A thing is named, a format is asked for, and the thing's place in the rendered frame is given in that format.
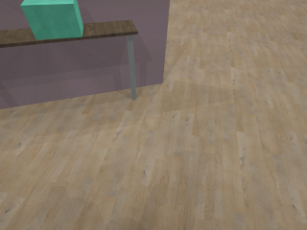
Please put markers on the carton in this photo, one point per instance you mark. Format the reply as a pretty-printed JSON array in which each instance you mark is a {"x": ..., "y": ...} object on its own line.
[{"x": 53, "y": 19}]

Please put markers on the table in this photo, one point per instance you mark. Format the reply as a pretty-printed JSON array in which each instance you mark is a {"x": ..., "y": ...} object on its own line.
[{"x": 25, "y": 36}]

